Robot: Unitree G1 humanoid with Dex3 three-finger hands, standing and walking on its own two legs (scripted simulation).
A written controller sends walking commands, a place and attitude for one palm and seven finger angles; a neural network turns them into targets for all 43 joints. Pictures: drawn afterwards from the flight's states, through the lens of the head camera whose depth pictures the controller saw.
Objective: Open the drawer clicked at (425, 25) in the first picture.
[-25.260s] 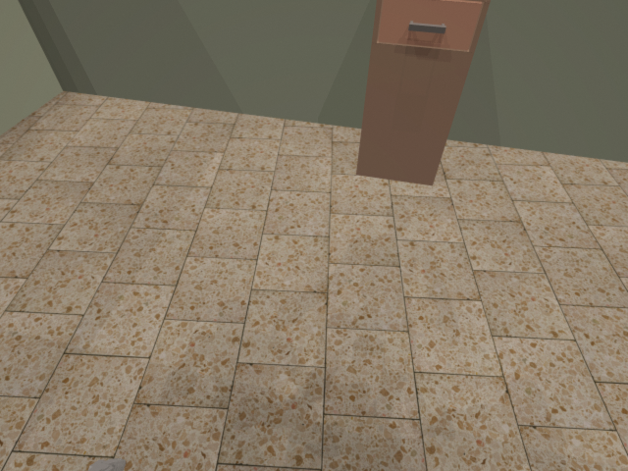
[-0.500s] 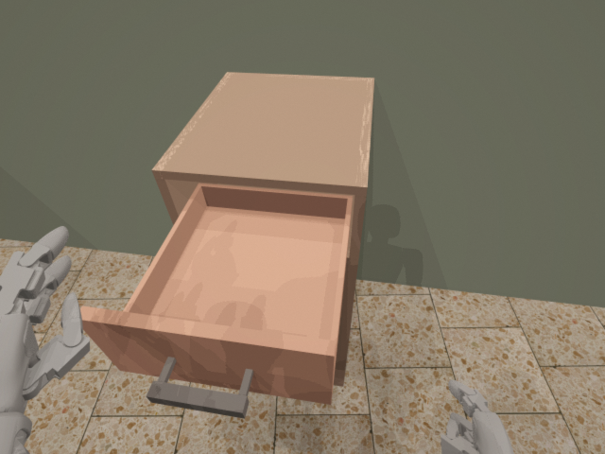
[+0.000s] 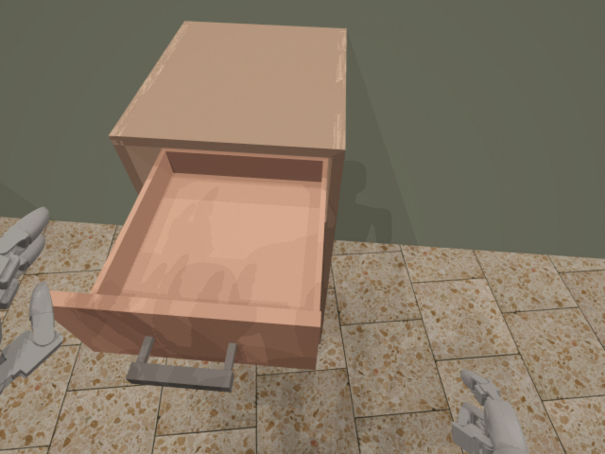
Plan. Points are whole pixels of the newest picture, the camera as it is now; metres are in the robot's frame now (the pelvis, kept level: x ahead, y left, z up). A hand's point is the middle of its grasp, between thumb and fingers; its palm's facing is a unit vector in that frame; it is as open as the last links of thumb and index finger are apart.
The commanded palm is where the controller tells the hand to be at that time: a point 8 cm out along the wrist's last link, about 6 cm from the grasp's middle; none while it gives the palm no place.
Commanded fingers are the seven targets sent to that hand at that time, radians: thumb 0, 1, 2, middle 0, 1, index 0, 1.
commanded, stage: step back with the hand held close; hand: left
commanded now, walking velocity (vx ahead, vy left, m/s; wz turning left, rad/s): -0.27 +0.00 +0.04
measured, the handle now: (185, 361) +0.23 +0.17 -0.02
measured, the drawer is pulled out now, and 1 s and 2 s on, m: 0.30 0.30 0.30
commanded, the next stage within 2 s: stop stepping back and stand still in 1.10 s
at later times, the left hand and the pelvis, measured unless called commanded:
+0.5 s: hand out of the picture +0.14 +0.25 +0.16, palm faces +0.34 -0.81 -0.48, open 7.4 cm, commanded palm +0.08 +0.29 +0.18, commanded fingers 0.00 0.90 0.90 -0.20 -0.30 -0.20 -0.30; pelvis -0.06 +0.01 -0.01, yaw -1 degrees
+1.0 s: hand out of the picture +0.09 +0.26 +0.17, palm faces +0.35 -0.83 -0.43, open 7.4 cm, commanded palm +0.02 +0.29 +0.18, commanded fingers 0.00 0.90 0.90 -0.20 -0.30 -0.20 -0.30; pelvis -0.11 +0.01 +0.00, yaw +0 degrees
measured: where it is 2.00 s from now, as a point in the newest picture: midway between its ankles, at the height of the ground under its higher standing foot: outside the picture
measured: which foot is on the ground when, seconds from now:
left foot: down 0.00-0.66, up 0.68-0.80, down 0.82-1.00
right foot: down 0.00-0.84, up 0.86-1.00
